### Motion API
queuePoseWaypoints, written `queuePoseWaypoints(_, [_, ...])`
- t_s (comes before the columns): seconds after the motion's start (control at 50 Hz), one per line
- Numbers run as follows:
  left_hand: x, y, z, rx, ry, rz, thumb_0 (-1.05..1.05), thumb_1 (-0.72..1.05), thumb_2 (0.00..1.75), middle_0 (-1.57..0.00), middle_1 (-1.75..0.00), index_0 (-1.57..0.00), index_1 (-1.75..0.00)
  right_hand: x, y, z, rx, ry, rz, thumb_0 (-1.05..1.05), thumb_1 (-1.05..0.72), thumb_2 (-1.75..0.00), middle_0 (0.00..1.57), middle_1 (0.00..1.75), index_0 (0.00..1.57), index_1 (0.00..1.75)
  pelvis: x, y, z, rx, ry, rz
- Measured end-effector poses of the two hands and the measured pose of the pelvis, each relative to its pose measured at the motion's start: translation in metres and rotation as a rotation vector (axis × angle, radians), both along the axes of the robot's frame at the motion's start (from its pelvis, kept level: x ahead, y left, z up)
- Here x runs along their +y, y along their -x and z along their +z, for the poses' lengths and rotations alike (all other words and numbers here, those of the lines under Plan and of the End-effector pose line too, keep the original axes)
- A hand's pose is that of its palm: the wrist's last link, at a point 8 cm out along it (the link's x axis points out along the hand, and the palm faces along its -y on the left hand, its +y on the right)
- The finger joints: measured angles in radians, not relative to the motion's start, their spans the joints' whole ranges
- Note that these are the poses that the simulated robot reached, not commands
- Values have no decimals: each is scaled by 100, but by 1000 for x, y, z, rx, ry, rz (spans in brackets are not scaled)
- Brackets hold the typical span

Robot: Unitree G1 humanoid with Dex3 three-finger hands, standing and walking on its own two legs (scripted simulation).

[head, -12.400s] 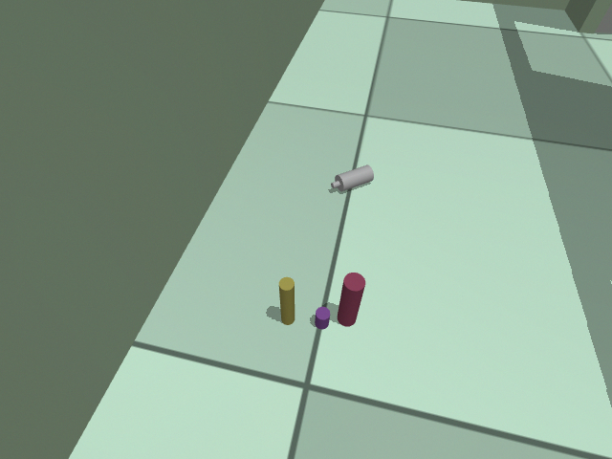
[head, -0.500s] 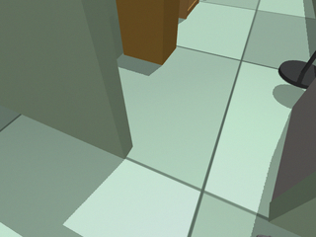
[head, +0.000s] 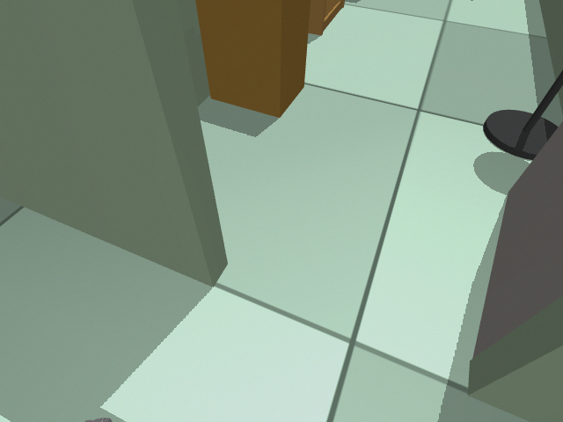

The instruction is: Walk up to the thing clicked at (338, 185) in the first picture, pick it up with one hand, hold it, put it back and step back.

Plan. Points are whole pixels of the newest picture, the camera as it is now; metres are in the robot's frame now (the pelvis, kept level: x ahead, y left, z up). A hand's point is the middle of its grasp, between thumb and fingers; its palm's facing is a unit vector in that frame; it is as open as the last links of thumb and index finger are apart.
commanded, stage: walk up
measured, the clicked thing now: out of the picture -0.58 +1.30 -0.74
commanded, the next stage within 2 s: stand in 0.04 s
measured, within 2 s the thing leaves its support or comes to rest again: neither
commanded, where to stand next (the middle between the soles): +0.06 +0.00 m, yaw -1 degrees
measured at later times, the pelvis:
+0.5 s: pelvis +0.00 +0.00 +0.00, yaw +0 degrees
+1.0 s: pelvis +0.01 -0.01 +0.00, yaw +0 degrees
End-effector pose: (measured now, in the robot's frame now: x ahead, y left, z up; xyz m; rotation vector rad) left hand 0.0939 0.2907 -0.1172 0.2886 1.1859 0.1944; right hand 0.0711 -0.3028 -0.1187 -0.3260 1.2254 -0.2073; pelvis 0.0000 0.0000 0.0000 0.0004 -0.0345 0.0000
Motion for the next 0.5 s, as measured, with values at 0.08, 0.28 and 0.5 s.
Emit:
queuePoseWaypoints(0.08, [2, 2, 0, 5, -2, 1, 0, 90, 90, -21, -30, -21, -30, 1, 7, -1, 20, -2, -6, 1, -91, -90, 20, 30, 21, 30, 1, 0, 0, 0, -1, -1])
queuePoseWaypoints(0.28, [7, 12, 2, 39, -22, 3, 0, 90, 90, -21, -30, -21, -30, 9, 11, -7, 47, -34, -10, 1, -91, -90, 20, 30, 21, 30, 1, -2, 1, 5, -2, 0])
queuePoseWaypoints(0.5, [5, 16, 3, 48, -28, 7, 0, 90, 90, -21, -30, -21, -30, 9, -1, -7, 24, -41, 2, 1, -91, -90, 20, 30, 21, 30, -1, -5, 1, 4, -2, 2])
